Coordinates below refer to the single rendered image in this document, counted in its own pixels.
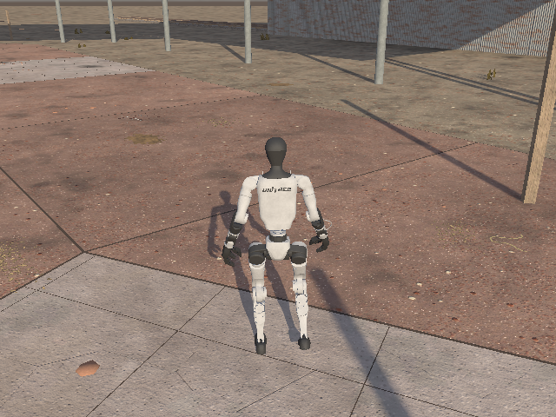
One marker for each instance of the robot left hand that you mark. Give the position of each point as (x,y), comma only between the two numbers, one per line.
(226,252)

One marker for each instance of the robot right shin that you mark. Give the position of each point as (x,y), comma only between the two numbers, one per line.
(301,302)

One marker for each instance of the robot right hand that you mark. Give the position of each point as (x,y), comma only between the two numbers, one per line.
(316,239)

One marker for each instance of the right robot upper arm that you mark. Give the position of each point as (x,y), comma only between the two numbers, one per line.
(303,182)

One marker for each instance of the robot right forearm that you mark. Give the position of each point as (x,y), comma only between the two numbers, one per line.
(319,227)

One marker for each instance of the robot head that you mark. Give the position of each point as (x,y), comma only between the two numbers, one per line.
(276,149)

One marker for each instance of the left robot upper arm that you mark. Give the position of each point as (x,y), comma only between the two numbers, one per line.
(250,183)

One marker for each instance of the robot left forearm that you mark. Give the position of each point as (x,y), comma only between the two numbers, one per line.
(233,232)

